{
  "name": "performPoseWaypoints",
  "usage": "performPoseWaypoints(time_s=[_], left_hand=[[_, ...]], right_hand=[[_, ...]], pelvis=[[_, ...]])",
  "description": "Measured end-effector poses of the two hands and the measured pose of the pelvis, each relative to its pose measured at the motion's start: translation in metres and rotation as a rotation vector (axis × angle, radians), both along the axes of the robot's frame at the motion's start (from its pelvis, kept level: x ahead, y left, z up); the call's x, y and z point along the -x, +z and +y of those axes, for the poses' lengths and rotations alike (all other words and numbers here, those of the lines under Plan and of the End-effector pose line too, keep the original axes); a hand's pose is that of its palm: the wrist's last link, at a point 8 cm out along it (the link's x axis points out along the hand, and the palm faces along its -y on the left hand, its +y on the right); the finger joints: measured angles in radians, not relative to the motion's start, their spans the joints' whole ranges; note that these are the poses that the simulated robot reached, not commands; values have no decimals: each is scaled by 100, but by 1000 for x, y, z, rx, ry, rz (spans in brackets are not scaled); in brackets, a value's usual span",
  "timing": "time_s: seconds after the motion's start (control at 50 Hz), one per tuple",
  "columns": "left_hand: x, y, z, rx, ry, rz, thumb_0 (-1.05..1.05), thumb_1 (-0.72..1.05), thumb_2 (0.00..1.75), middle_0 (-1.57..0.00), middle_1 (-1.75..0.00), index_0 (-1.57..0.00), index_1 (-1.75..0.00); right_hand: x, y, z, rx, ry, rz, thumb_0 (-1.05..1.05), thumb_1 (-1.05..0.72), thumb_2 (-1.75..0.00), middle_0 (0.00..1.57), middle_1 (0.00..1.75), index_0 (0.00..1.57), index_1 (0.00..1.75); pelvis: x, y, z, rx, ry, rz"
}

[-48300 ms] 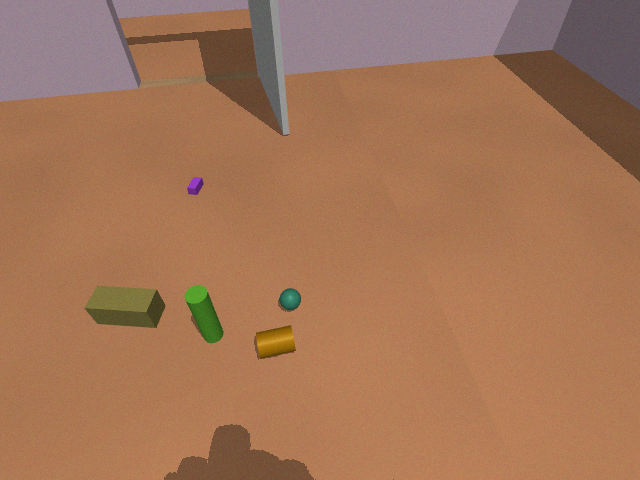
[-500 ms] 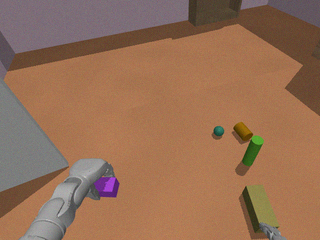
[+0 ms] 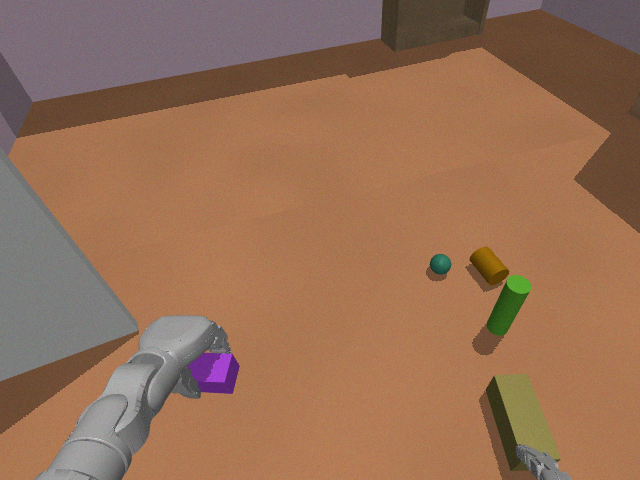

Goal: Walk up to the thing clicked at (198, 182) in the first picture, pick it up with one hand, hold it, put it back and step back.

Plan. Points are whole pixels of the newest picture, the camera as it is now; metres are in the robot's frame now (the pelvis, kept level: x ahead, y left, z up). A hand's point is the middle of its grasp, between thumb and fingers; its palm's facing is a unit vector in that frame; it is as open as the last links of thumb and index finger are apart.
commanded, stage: hold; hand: left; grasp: from above
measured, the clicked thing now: (204, 372) +0.30 +0.21 -0.07
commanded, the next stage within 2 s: crouch in 0.10 s
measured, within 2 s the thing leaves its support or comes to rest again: neither
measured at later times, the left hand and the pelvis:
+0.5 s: hand (193, 383) +0.29 +0.23 -0.07, palm faces -0.48 -0.02 -0.88, open 7.0 cm; pelvis +0.00 +0.00 -0.01, yaw +1 degrees
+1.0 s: hand (227, 401) +0.35 +0.25 -0.31, palm faces -0.41 +0.08 -0.91, open 7.0 cm; pelvis -0.06 +0.01 -0.19, yaw +1 degrees
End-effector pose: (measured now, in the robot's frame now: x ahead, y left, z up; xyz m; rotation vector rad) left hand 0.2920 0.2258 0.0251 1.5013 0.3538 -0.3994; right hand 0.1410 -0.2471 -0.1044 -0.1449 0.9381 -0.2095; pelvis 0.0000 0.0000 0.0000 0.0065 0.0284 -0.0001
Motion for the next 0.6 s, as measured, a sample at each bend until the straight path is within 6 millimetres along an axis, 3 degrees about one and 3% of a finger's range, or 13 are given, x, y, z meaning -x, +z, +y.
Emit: performPoseWaypoints(time_s=[0.36, 0.5, 0.6], left_hand=[[-4, -9, 2, 4, 8, 11, -2, 44, 8, -97, -15, -101, -11], [-1, -41, 4, -4, -10, 16, -2, 44, 8, -99, -14, -102, -10], [-6, -76, 7, -43, -31, -4, -2, 44, 7, -99, -13, -103, -9]], right_hand=[[-1, -1, -2, -1, -15, 37, 1, -91, -90, 20, 30, 20, 30], [0, -7, -5, 20, 2, 66, 0, -91, -90, 20, 30, 20, 30], [12, -26, -13, 55, 19, 114, 0, -91, -90, 20, 30, 20, 30]], pelvis=[[-7, 1, 1, 1, 2, 14], [-3, -8, -1, 3, 15, 66], [7, -28, -1, 11, 25, 147]])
